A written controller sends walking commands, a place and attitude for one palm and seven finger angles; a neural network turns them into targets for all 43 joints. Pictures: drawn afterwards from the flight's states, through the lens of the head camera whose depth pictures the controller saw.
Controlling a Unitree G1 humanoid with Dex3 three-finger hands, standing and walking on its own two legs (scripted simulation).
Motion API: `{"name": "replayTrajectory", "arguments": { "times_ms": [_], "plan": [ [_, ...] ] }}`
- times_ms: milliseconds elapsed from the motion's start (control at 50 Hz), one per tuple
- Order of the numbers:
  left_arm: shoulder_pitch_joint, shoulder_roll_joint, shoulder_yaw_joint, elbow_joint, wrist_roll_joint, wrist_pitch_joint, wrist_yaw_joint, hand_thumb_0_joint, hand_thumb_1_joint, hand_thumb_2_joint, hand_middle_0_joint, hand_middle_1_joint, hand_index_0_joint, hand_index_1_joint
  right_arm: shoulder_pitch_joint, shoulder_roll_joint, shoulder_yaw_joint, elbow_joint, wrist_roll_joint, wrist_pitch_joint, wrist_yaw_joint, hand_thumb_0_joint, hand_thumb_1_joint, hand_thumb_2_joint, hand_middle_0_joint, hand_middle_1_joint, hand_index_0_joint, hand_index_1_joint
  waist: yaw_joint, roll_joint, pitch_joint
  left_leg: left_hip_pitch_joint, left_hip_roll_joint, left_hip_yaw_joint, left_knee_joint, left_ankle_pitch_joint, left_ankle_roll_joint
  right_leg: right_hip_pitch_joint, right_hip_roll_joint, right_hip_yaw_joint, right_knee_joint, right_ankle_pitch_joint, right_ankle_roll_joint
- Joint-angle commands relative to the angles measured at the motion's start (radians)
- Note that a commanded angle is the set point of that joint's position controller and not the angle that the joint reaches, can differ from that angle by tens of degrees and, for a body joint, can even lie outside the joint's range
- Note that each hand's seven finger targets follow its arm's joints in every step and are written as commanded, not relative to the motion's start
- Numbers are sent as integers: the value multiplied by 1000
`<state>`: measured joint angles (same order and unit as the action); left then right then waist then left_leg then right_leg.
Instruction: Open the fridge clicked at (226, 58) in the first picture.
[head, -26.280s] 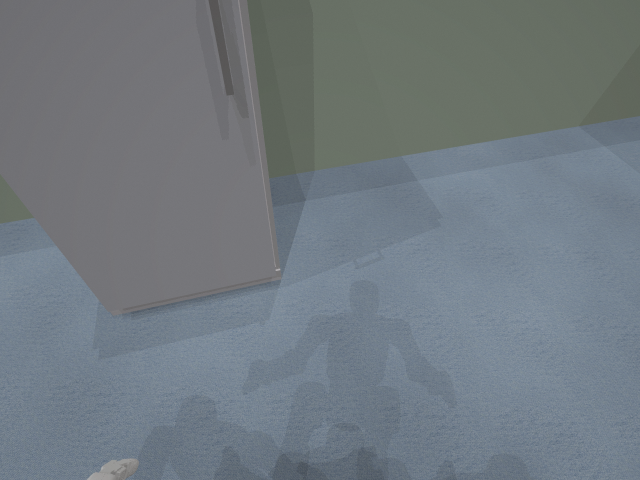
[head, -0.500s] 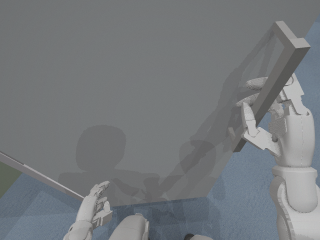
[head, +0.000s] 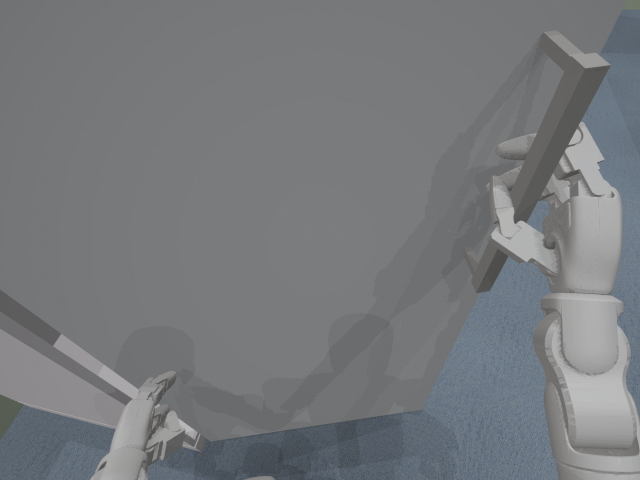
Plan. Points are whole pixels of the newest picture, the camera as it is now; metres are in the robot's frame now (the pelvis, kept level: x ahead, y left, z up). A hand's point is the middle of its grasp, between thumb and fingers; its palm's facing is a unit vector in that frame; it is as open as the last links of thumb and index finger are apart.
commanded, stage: stop walking and hold the door back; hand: right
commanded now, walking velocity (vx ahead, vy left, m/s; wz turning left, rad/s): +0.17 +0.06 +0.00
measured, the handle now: (509, 192) +0.35 -0.16 +0.21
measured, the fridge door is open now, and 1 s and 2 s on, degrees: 70 68 68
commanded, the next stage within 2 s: loosen the grip on the handle in 0.94 s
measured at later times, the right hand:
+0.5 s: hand (494, 204) +0.32 -0.14 +0.21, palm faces +0.11 +0.98 -0.15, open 5.5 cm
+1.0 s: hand (489, 203) +0.33 -0.14 +0.21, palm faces +0.13 +0.98 -0.11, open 5.5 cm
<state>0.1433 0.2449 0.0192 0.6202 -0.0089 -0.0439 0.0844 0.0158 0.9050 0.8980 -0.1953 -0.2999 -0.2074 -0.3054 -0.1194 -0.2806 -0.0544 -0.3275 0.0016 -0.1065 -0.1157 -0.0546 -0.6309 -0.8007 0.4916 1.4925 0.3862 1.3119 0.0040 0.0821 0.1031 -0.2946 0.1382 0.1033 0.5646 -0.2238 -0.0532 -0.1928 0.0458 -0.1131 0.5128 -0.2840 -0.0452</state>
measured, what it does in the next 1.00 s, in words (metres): steps on the spot: left foot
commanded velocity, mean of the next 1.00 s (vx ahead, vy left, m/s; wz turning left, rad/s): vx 0.07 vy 0.01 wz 0.00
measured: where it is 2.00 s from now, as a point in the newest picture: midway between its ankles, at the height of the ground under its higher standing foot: outside the picture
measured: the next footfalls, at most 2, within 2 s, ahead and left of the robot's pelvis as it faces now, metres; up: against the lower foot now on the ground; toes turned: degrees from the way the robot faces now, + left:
left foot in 0.40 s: -0.03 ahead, +0.14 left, +0.00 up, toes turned +0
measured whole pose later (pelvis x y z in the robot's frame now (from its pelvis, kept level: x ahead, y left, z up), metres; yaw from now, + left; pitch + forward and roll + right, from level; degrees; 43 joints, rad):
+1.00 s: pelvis -0.04 +0.01 +0.01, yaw +0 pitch -1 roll +1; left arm 0.18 0.19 -0.05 0.67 -0.03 -0.04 0.08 0.01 0.90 0.90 -0.20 -0.30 -0.20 -0.30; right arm -0.34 -0.25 -0.09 0.09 0.08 -0.13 -0.10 -0.02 -0.75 -0.81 0.46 1.43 0.36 1.40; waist 0.00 -0.02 0.03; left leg -0.12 -0.01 0.01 0.40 -0.27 -0.01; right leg -0.25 0.00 -0.11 0.46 -0.20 -0.06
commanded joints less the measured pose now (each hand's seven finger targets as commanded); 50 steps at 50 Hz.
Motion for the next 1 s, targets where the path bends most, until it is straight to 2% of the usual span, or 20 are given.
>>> {"name": "replayTrajectory", "arguments": {
  "times_ms": [0,20,40,60,100,140,240,320,360,400,440,460,480,500,520,600,640,720,900,980],
  "plan": [
    [-117,70,-2,-138,-2,-44,-6,0,900,900,-200,-300,-200,-300,-573,-76,-22,-46,35,-83,-17,0,-900,-900,450,1400,450,1400,1,-441,-300,-89,-77,-89,329,-310,35,177,-388,460,-272,425,-120],
    [-90,61,3,-119,-11,-39,-10,0,900,900,-200,-300,-200,-300,-615,-92,-39,4,23,-80,-16,0,-900,-900,450,1400,450,1400,5,-290,-269,-96,-92,-128,382,-262,43,135,-382,456,-263,363,-148],
    [-71,73,9,-117,-17,-35,-19,0,900,900,-200,-300,-200,-300,-630,-54,-3,12,26,-74,-3,0,-900,-900,450,1400,450,1400,7,-183,-257,-119,-99,-118,379,-226,45,151,-361,398,-240,359,-153],
    [-68,77,10,-117,-20,-35,-26,0,900,900,-200,-300,-200,-300,-638,-14,39,19,28,-65,13,0,-900,-900,450,1400,450,1400,3,-153,-270,-126,-100,-95,368,-211,45,181,-339,341,-233,349,-143],
    [-68,72,1,-119,-25,-38,-31,0,900,900,-200,-300,-200,-300,-652,47,103,61,38,-44,37,0,-900,-900,450,1400,450,1400,-3,-184,-290,-126,-104,-72,341,-199,49,219,-316,302,-253,263,-129],
    [-64,68,-12,-107,-17,-37,-30,0,900,900,-200,-300,-200,-300,-671,64,126,111,43,-29,47,0,-900,-900,450,1400,450,1400,5,-191,-290,-114,-113,-67,315,-183,48,204,-316,330,-293,191,-114],
    [-82,57,-34,-91,-3,-45,-13,0,900,900,-200,-300,-200,-300,-734,15,83,172,55,-18,41,0,-900,-900,450,1400,450,1400,-5,-191,-345,-48,-124,-58,96,-210,52,247,-319,341,-294,99,-101],
    [-75,68,-40,-77,1,-55,-3,0,900,900,-200,-300,-200,-300,-748,-50,22,239,58,-21,39,0,-900,-900,450,1400,450,1400,-16,-195,-377,144,-138,-42,-229,-91,71,170,-259,274,-227,52,-53],
    [-79,65,-34,-64,3,-56,6,0,900,900,-200,-300,-200,-300,-771,-74,-1,292,63,-24,37,0,-900,-900,450,1400,450,1400,-4,-130,-381,263,-87,-101,-274,-81,97,43,-213,237,-187,-70,-25],
    [-58,66,-25,-48,1,-51,11,0,900,900,-200,-300,-200,-300,-785,-110,-33,368,62,-22,29,0,-900,-900,450,1400,450,1400,5,-75,-353,259,-3,-189,-271,-148,132,-57,-166,218,-114,-138,-8],
    [-51,71,-8,-47,-14,-49,13,0,900,900,-200,-300,-200,-300,-827,-104,-35,428,66,-23,26,0,-900,-900,450,1400,450,1400,4,134,-267,150,84,-368,-342,-295,154,-106,-119,168,-4,-102,0],
    [-42,73,-7,-41,-15,-50,14,0,900,900,-200,-300,-200,-300,-826,-97,-35,447,67,-24,24,0,-900,-900,450,1400,450,1400,7,134,-246,133,110,-385,-343,-243,165,-99,-109,150,12,-43,6],
    [-35,79,-6,-39,-15,-52,13,0,900,900,-200,-300,-200,-300,-831,-97,-36,440,66,-30,22,0,-900,-900,450,1400,450,1400,7,86,-255,151,110,-345,-303,-128,164,-71,-108,139,-27,17,7],
    [-36,81,-7,-41,-19,-52,14,0,900,900,-200,-300,-200,-300,-811,-80,-17,447,65,-32,22,0,-900,-900,450,1400,450,1400,11,14,-265,167,83,-285,-251,-34,144,-41,-119,147,-76,77,1],
    [-41,93,-4,-43,-19,-51,14,0,900,900,-200,-300,-200,-300,-802,-129,-63,449,60,-41,17,0,-900,-900,450,1400,450,1400,-1,-38,-293,168,47,-239,-212,18,117,4,-144,164,-110,144,-10],
    [-66,86,-7,-77,-23,-46,11,0,900,900,-200,-300,-200,-300,-634,-128,-99,388,66,-70,26,0,-900,-900,450,1400,450,1400,-3,-114,-323,160,-48,-125,-147,96,68,59,-221,280,-140,297,-39],
    [-73,78,-12,-93,-26,-48,4,0,900,900,-200,-300,-200,-300,-609,-88,-69,309,70,-81,34,0,-900,-900,450,1400,450,1400,-3,-102,-345,173,-53,-132,-149,155,67,86,-223,262,-122,388,-29],
    [-67,84,-9,-111,-27,-51,-1,0,900,900,-200,-300,-200,-300,-537,-113,-95,224,69,-85,29,0,-900,-900,450,1400,450,1400,4,-98,-372,217,-33,-156,-161,269,73,95,-216,214,-86,480,-10],
    [-59,82,-9,-101,-24,-46,9,0,900,900,-200,-300,-200,-300,-537,-112,-77,212,68,-73,21,0,-900,-900,450,1400,450,1400,4,-123,-365,170,-28,-178,-188,248,70,148,-223,194,-94,413,-10],
    [-56,82,-14,-88,-20,-45,12,0,900,900,-200,-300,-200,-300,-604,-99,-55,236,66,-70,19,0,-900,-900,450,1400,450,1400,1,-89,-362,152,-33,-186,-202,210,69,155,-225,201,-109,361,-11]
  ]
}}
